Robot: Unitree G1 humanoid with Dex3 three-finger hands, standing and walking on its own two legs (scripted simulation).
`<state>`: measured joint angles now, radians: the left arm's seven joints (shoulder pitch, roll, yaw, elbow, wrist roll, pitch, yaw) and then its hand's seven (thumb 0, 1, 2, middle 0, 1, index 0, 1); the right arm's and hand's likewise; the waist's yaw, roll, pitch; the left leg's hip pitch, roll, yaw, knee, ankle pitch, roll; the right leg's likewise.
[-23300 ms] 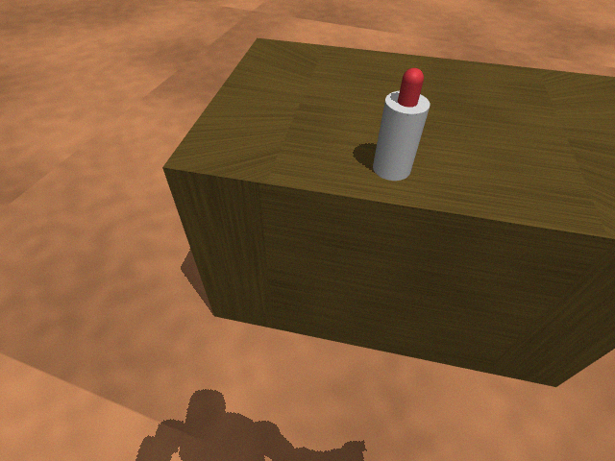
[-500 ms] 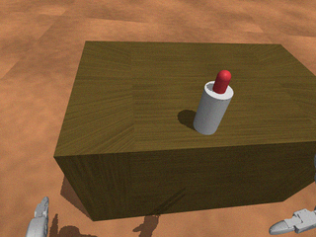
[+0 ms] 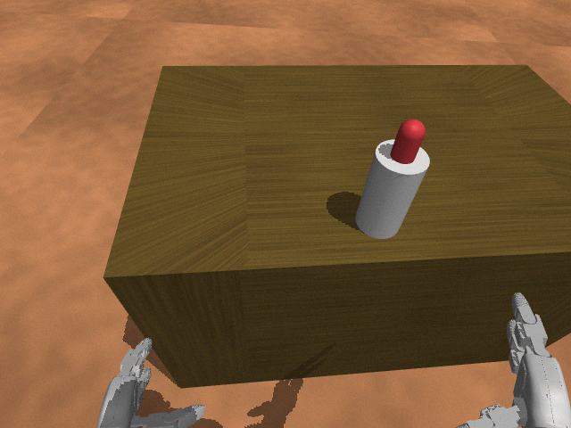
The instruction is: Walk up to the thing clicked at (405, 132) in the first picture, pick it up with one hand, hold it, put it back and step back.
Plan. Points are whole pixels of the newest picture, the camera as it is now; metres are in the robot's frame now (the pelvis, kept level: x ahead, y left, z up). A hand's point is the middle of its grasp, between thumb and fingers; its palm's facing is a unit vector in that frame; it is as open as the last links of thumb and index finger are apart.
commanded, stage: home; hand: right
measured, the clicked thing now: (393, 178) +0.49 -0.20 +0.06
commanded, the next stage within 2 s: none
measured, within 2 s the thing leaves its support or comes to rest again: neither
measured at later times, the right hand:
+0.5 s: hand (403, 383) +0.20 -0.18 -0.08, palm faces +0.09 +0.97 -0.23, open 17.4 cm
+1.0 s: hand out of the picture +0.12 -0.26 -0.13, palm faces -0.06 +0.92 -0.39, open 17.4 cm
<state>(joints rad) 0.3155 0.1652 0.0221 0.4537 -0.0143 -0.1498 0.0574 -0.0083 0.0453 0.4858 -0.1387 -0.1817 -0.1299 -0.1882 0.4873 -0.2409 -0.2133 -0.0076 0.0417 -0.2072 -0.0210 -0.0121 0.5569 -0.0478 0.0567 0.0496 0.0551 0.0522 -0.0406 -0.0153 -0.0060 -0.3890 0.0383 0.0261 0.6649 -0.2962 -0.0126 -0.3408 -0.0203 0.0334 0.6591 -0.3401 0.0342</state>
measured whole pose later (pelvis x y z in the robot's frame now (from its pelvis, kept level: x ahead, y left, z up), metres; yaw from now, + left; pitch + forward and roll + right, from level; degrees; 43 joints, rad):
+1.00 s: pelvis +0.02 -0.01 +0.00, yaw +1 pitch +0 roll +0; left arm 0.21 0.36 0.01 0.87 0.04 0.00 0.00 0.01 0.90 0.90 -0.21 -0.29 -0.20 -0.30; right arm 0.24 -0.36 -0.01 0.83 -0.04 -0.02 -0.01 -0.01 0.54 -0.05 0.06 0.05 0.06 0.05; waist 0.01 -0.02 0.00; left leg -0.35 0.04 0.01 0.70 -0.34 -0.02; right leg -0.30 -0.02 0.02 0.70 -0.40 0.02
